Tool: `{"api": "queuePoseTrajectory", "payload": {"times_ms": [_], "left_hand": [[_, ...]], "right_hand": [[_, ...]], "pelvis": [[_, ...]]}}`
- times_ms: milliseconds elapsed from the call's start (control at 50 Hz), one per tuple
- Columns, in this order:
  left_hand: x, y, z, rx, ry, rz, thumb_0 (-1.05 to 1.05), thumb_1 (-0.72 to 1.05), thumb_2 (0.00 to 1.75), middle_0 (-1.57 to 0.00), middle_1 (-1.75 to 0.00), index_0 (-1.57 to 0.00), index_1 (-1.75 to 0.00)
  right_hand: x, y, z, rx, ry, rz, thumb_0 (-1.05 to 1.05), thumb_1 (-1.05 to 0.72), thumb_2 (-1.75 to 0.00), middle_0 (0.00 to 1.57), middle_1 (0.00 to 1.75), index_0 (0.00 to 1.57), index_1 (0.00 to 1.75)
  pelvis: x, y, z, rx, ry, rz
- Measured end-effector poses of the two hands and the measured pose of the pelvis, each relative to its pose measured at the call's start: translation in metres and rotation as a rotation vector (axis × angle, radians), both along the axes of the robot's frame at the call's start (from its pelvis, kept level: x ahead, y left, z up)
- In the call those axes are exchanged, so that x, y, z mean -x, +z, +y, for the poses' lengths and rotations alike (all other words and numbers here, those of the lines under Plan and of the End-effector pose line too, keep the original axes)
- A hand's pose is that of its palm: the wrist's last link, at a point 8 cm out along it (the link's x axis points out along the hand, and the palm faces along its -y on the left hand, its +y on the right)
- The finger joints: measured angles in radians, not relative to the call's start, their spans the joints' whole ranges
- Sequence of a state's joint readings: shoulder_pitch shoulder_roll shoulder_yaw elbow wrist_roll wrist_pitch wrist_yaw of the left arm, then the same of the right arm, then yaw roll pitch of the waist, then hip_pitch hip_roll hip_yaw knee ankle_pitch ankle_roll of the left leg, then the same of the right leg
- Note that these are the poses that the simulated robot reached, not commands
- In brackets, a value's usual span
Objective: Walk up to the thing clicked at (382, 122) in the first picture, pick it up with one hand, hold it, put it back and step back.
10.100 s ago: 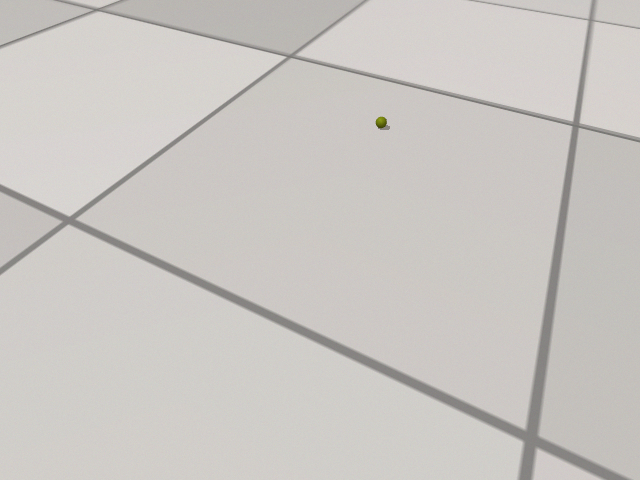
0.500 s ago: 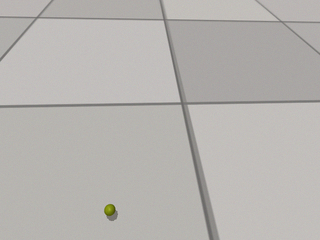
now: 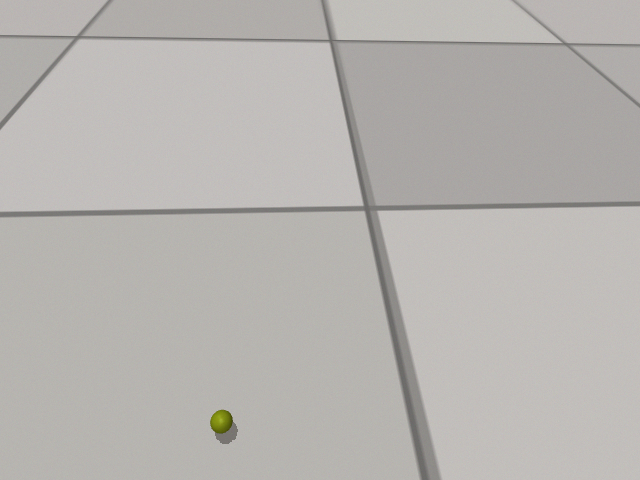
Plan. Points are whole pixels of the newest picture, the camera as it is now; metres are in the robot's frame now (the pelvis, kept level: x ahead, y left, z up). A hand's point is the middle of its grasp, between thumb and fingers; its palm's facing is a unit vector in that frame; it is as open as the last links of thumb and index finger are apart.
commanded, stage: stand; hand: left
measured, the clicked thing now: (221, 421) +0.45 +0.27 -0.75
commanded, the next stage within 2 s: walk up in 0.82 s
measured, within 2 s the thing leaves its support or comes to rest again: neither
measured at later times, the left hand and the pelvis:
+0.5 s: hand out of the picture +0.06 +0.25 -0.16, palm faces -0.03 -0.94 -0.33, open 7.3 cm; pelvis +0.00 +0.00 +0.00, yaw +0 degrees
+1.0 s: hand out of the picture +0.04 +0.30 -0.16, palm faces +0.01 -0.90 -0.44, open 7.3 cm; pelvis +0.00 +0.03 -0.01, yaw +1 degrees
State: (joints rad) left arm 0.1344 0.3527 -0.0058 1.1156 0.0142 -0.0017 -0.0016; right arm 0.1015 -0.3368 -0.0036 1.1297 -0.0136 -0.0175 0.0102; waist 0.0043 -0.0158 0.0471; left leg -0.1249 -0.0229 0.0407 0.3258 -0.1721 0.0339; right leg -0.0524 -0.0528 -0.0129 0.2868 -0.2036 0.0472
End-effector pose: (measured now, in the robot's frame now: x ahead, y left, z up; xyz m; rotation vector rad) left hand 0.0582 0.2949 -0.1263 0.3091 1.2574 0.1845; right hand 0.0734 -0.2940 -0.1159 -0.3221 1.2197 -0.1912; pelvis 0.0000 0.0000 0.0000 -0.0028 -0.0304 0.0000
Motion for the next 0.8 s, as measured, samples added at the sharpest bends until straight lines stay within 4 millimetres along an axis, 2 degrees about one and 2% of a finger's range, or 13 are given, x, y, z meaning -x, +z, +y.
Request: {"api": "queuePoseTrajectory", "payload": {"times_ms": [320, 800], "left_hand": [[0.004, 0.0, -0.0031, -0.001, 0.004, 0.012, 0.01, 0.91, 0.89, -0.2, -0.3, -0.2, -0.3], [-0.0027, 0.0014, -0.006, -0.001, 0.003, -0.012, 0.01, 0.91, 0.89, -0.2, -0.3, -0.2, -0.3]], "right_hand": [[0.0031, -0.0011, -0.0048, 0.001, -0.003, 0.015, 0.01, -0.91, -0.89, 0.2, 0.3, 0.2, 0.3], [-0.0005, 0.0001, -0.0068, 0.002, 0.003, -0.002, 0.01, -0.91, -0.89, 0.2, 0.3, 0.2, 0.3]], "pelvis": [[-0.0006, 0.0001, -0.0032, 0.0, 0.003, 0.002], [-0.0008, 0.0001, -0.006, 0.0, 0.004, -0.003]]}}
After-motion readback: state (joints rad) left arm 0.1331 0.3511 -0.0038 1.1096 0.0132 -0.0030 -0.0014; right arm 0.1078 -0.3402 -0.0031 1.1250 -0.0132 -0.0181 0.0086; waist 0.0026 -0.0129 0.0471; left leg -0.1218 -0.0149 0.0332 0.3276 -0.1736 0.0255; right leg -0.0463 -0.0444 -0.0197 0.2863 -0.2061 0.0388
